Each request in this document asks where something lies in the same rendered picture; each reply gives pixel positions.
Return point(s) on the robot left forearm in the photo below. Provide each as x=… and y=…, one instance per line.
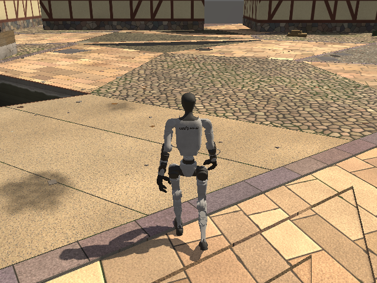
x=163, y=162

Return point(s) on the robot head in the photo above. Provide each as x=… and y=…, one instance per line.
x=188, y=101

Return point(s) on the right robot hand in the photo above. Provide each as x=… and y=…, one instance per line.
x=208, y=162

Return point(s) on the right robot thigh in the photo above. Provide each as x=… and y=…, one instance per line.
x=202, y=178

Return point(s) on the left robot upper arm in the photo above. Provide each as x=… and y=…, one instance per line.
x=168, y=133

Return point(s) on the right robot upper arm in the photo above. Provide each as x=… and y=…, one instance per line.
x=206, y=123

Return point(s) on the robot right forearm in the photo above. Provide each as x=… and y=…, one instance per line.
x=212, y=154

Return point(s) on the left robot hand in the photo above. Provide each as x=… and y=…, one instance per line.
x=160, y=180

